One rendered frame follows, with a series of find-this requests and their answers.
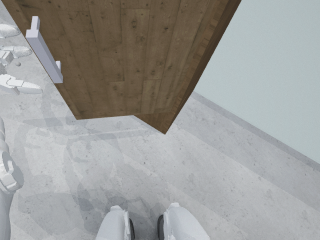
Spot right robot thigh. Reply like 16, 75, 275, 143
163, 207, 210, 240

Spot left robot forearm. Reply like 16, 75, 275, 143
0, 117, 10, 154

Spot robot left upper arm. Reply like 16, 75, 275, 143
0, 150, 24, 240

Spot handle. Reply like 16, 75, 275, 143
25, 16, 63, 84

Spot right robot shin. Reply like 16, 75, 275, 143
163, 202, 180, 240

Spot robot left hand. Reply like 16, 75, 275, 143
0, 24, 43, 96

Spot cupboard door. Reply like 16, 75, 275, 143
1, 0, 216, 120

